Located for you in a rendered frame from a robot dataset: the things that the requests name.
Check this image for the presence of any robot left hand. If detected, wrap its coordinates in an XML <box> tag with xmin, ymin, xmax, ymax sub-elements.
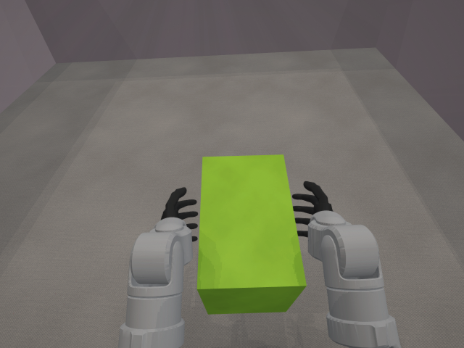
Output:
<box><xmin>161</xmin><ymin>187</ymin><xmax>198</xmax><ymax>241</ymax></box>

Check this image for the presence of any left robot forearm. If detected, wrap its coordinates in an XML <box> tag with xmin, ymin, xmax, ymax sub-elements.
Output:
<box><xmin>118</xmin><ymin>217</ymin><xmax>193</xmax><ymax>348</ymax></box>

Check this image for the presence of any robot right hand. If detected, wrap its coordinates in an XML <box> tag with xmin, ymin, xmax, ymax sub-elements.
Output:
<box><xmin>292</xmin><ymin>181</ymin><xmax>333</xmax><ymax>238</ymax></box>

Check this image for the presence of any carton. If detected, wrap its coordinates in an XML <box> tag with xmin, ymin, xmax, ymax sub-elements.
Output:
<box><xmin>197</xmin><ymin>154</ymin><xmax>307</xmax><ymax>315</ymax></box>

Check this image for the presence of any right robot forearm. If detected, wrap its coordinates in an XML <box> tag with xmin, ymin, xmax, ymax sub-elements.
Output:
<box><xmin>308</xmin><ymin>210</ymin><xmax>401</xmax><ymax>348</ymax></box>

